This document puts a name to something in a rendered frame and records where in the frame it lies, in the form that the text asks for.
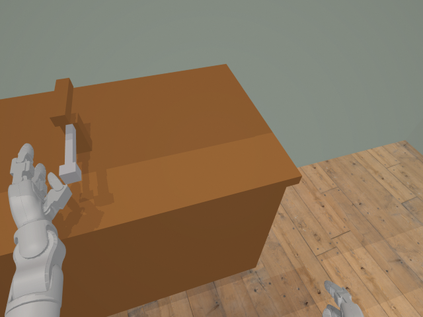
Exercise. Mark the robot left forearm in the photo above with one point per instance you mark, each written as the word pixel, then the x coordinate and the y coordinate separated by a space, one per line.
pixel 37 285

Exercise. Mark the counter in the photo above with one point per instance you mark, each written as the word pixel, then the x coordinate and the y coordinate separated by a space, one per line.
pixel 181 179

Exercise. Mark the left robot hand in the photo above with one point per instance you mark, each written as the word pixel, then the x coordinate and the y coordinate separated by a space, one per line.
pixel 28 196

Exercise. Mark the tap lever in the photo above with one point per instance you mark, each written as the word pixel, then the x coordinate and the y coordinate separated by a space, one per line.
pixel 70 172

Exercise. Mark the right robot hand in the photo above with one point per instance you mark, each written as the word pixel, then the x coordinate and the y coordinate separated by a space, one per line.
pixel 343 299

